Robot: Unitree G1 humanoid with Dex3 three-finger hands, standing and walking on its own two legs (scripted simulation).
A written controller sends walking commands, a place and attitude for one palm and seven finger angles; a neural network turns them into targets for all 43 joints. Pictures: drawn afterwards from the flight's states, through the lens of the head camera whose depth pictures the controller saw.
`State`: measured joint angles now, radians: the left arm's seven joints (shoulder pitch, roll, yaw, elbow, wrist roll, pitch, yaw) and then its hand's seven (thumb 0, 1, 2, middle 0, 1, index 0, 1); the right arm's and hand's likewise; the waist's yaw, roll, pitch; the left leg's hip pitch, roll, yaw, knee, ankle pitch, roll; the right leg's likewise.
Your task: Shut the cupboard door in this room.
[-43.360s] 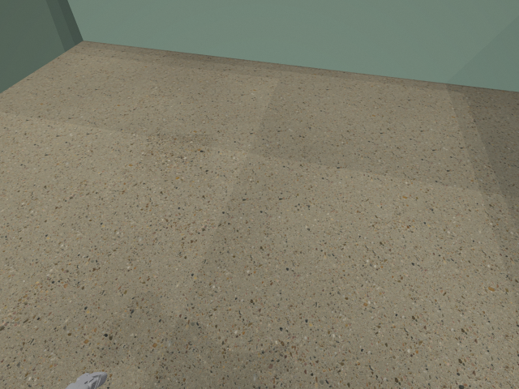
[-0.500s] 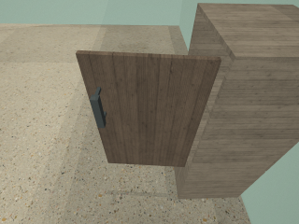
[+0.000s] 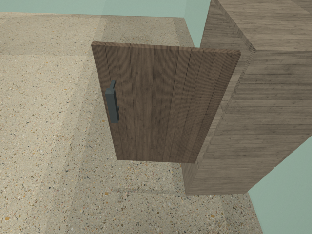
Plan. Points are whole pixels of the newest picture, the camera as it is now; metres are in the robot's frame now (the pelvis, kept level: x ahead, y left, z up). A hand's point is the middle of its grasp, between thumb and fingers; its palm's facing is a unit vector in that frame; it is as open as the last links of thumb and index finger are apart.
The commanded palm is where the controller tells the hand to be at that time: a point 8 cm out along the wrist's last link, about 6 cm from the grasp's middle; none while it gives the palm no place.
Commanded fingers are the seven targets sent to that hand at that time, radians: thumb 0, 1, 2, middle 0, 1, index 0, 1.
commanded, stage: come to a stop and stand still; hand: left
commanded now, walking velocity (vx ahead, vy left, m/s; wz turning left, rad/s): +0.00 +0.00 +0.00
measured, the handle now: (114, 101) +0.47 +0.16 +0.06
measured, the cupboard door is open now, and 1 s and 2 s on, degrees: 85 85 85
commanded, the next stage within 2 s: look again from close up in 0.10 s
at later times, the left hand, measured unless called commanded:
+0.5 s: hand out of the picture -0.04 +0.17 -0.18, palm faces +0.02 -0.99 -0.17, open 7.4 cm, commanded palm none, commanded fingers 0.00 0.90 0.90 -0.20 -0.30 -0.20 -0.30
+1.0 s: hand (92, 195) +0.21 +0.17 +0.00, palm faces +0.25 -0.96 -0.14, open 7.0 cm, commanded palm +0.11 +0.21 -0.05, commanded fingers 0.00 0.90 0.90 -0.40 -0.52 -0.40 -0.52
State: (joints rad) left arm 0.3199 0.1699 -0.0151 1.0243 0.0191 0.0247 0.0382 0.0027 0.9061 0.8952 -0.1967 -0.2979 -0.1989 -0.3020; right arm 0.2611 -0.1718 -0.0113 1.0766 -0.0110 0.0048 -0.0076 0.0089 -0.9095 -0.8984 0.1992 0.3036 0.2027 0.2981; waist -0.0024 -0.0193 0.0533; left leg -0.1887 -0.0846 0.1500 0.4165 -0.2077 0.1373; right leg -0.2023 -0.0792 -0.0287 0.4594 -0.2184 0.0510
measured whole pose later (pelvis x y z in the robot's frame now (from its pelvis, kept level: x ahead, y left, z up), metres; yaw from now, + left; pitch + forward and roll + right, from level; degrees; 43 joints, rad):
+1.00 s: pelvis +0.00 -0.03 -0.01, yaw +6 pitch +0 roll +0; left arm 0.36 0.20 0.05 0.14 -0.16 -0.17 0.07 0.03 0.95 0.89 -0.25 -0.36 -0.25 -0.36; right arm 0.36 -0.28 0.00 0.82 0.03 -0.32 -0.03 0.02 -0.91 -0.90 0.20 0.30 0.20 0.30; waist -0.06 0.04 -0.06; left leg -0.35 -0.10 0.07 0.61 -0.28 0.09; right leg -0.36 -0.02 -0.06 0.65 -0.29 -0.02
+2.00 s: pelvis +0.03 -0.02 -0.05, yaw +5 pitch +9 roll -3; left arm 0.49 0.27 0.16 -0.21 -0.29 -0.31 -0.21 0.02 0.90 0.90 -1.14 -1.33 -1.14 -1.33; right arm 0.25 -0.24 0.00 0.51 0.05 -0.24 -0.05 0.02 -0.90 -0.90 0.20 0.30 0.20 0.30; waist 0.00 0.03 -0.12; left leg -0.63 -0.05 0.04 0.94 -0.47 0.10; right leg -0.60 0.02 -0.09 0.88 -0.44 -0.02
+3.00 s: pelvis +0.03 -0.04 -0.03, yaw +7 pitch +4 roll -2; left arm 0.22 0.29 0.18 -0.06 -0.28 -0.19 -0.23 0.02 0.90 0.90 -1.30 -1.50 -1.30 -1.50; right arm 0.24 -0.25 0.06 0.58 0.04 -0.24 -0.06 0.02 -0.90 -0.90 0.20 0.30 0.20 0.30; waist 0.01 0.04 -0.05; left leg -0.45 -0.05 0.01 0.78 -0.39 0.08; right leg -0.43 0.03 -0.10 0.73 -0.37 -0.04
